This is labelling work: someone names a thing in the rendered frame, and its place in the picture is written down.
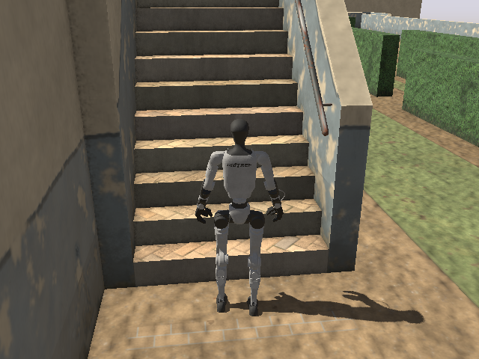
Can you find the stairs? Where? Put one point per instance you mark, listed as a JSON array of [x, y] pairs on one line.
[[200, 65]]

